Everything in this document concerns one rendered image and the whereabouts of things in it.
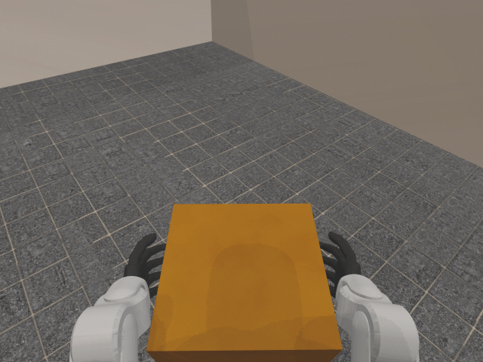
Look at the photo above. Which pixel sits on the robot left forearm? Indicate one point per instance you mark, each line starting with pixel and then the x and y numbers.
pixel 109 330

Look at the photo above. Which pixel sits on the right robot hand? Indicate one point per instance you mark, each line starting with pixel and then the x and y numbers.
pixel 344 265

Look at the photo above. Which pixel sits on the left robot hand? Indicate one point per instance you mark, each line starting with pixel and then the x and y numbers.
pixel 138 265

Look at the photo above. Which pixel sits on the carton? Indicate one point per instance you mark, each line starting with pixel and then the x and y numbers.
pixel 243 283

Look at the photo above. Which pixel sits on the robot right forearm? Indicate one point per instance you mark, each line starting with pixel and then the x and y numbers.
pixel 380 331

